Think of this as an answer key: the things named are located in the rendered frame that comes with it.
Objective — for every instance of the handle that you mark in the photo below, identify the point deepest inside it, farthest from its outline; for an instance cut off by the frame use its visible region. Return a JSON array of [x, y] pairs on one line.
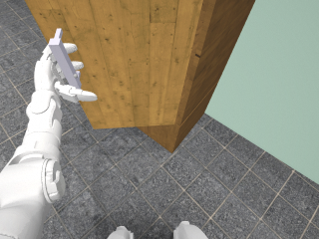
[[58, 49]]

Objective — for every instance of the left robot upper arm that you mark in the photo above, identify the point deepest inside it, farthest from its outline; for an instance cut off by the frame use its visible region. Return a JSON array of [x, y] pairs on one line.
[[27, 193]]

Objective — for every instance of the robot left forearm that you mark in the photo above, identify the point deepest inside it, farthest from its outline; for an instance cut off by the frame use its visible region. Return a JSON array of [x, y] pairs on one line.
[[42, 138]]

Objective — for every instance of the left robot hand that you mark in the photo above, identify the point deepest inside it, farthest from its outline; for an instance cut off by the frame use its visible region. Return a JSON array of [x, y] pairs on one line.
[[47, 75]]

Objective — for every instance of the left robot shin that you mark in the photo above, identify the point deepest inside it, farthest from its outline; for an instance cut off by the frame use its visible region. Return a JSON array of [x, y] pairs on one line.
[[121, 228]]

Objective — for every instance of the robot right thigh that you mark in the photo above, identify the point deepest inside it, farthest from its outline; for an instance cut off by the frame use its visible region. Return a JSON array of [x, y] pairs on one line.
[[188, 231]]

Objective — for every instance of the cupboard door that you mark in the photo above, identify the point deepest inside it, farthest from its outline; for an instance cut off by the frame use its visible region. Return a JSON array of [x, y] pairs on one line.
[[135, 54]]

